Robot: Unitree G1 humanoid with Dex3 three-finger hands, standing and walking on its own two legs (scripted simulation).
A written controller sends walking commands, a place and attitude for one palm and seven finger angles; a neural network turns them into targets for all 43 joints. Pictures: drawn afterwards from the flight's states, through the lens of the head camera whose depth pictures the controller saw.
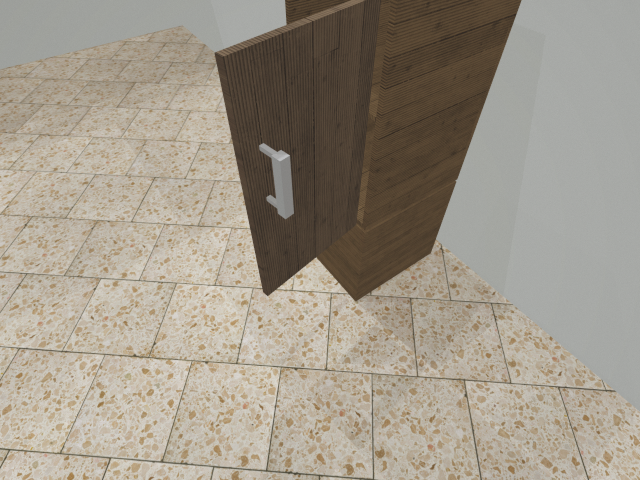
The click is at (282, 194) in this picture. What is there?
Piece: cupboard door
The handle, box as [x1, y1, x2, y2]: [259, 143, 293, 218]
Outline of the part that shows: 263,143 259,145 259,149 272,158 276,193 275,199 270,195 266,198 270,203 277,208 278,213 284,218 286,218 293,213 289,155 281,150 277,152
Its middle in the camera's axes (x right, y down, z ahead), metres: -0.08 -0.10 +0.69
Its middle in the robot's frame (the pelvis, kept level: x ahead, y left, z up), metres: +0.59 +0.12 +0.01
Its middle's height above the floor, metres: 0.79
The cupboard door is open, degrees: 100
